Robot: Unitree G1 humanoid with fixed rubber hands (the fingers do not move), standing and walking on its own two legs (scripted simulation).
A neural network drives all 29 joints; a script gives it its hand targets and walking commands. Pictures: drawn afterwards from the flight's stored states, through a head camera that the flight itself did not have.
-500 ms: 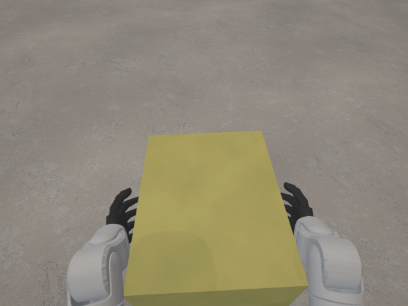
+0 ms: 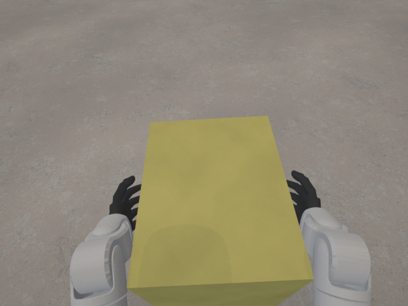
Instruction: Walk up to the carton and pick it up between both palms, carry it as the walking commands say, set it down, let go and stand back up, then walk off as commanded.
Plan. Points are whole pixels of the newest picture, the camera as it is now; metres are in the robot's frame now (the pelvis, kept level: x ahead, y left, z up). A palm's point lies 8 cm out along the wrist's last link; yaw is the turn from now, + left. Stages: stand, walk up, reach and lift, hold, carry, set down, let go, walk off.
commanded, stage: carry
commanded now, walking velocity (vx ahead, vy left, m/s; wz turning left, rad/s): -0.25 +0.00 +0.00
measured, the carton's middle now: (214, 218) +0.29 -0.01 +0.02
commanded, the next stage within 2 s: none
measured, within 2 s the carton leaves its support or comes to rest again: neither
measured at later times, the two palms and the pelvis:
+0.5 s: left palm out of the picture +0.07 +0.17 +0.08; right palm out of the picture +0.08 -0.14 +0.08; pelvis -0.19 +0.00 +0.00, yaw +1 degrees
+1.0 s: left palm out of the picture -0.15 +0.17 +0.06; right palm out of the picture -0.13 -0.15 +0.07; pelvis -0.39 -0.01 -0.01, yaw +2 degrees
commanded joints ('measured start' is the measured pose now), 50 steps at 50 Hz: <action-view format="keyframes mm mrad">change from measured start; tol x32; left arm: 1 -336 -749 -684 -31 -315 27 -232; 50 -507 -796 -758 -97 -375 27 -246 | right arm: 1 -426 778 776 -31 370 12 227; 50 -376 845 741 -12 331 -6 255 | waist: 1 50 -207 -302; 10 9 260 -181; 25 36 195 -308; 29 55 -339 -277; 50 21 117 -133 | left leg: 1 13 -7 11 -156 -51 2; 8 415 105 -89 -743 185 50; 11 244 423 -286 -713 793 266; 26 348 247 -167 -603 674 95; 29 -20 42 32 -213 -71 -14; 33 -86 15 -49 202 19 11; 47 463 173 -163 -773 157 65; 50 167 374 -246 -792 368 207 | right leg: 1 286 -233 207 -112 343 -134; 8 54 -150 121 18 74 -1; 10 -184 -9 -12 450 -418 68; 13 -173 4 75 766 -300 76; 24 10 66 -34 90 -254 53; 30 199 -377 274 -141 668 -187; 45 214 -202 188 -94 203 -72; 50 -89 -19 81 520 -307 58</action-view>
